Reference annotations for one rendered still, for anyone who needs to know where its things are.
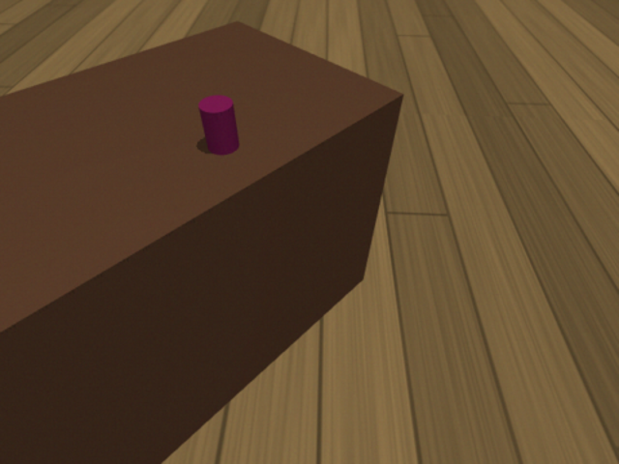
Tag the can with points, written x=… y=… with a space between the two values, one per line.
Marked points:
x=219 y=124

